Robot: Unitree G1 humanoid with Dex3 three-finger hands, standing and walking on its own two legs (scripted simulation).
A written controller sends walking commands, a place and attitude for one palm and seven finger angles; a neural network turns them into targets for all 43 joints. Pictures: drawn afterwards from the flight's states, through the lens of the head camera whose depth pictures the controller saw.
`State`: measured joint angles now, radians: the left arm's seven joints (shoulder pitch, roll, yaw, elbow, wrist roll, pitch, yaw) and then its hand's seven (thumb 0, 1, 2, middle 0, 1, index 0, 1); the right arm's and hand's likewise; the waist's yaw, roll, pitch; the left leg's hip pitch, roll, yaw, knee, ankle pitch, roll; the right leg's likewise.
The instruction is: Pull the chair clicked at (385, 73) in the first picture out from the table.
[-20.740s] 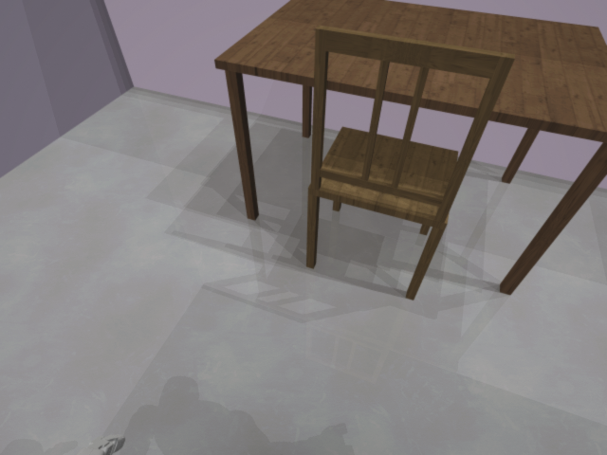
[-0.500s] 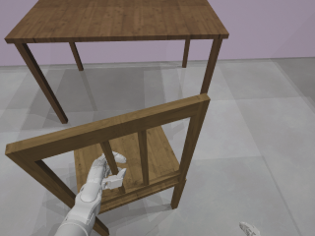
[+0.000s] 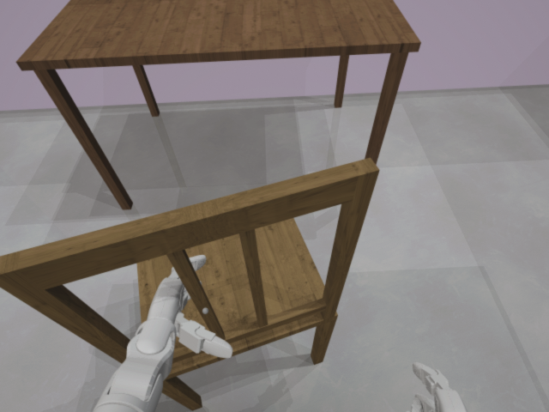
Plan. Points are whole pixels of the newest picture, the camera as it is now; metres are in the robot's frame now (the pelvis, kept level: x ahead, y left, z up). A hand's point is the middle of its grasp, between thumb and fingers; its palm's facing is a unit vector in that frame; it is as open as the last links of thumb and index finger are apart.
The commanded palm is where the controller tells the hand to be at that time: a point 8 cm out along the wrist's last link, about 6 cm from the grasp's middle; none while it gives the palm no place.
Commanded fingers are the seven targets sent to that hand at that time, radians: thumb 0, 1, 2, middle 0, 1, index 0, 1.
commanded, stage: open the thumb and straighten the fingers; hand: left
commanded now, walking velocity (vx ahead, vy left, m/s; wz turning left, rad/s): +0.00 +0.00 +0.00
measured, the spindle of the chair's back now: (202, 303) +0.30 +0.13 -0.04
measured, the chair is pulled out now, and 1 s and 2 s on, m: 0.62 0.62 0.62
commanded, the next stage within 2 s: draw the fingers out of the gap in 0.10 s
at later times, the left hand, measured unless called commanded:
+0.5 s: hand (190, 352) +0.22 +0.13 -0.04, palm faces -0.07 -0.98 -0.21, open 17.5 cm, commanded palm +0.20 +0.18 -0.02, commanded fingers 0.00 -0.55 0.20 0.00 0.00 0.00 0.00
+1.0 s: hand (186, 402) +0.16 +0.13 -0.04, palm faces -0.06 -0.98 -0.19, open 17.5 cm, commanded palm +0.13 +0.18 -0.02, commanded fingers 0.00 -0.55 0.20 0.00 0.00 0.00 0.00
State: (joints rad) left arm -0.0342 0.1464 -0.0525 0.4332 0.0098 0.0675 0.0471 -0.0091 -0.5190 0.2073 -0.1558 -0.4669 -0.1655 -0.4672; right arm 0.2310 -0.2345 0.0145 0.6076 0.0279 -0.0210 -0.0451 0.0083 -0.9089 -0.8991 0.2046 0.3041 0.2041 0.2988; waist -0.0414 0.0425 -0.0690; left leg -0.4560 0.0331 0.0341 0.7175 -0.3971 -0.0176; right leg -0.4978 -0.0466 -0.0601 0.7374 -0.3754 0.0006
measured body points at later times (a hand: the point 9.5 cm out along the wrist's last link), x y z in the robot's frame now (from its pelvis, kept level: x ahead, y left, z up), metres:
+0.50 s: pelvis +0.00 +0.00 -0.01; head +0.03 -0.02 +0.44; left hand +0.22 +0.19 -0.02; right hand +0.15 -0.26 -0.10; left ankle -0.02 +0.13 -0.71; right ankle -0.01 -0.12 -0.71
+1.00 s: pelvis -0.01 +0.00 -0.02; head +0.01 -0.02 +0.43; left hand +0.16 +0.18 -0.02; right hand +0.17 -0.23 -0.09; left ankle -0.02 +0.13 -0.71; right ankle -0.01 -0.12 -0.71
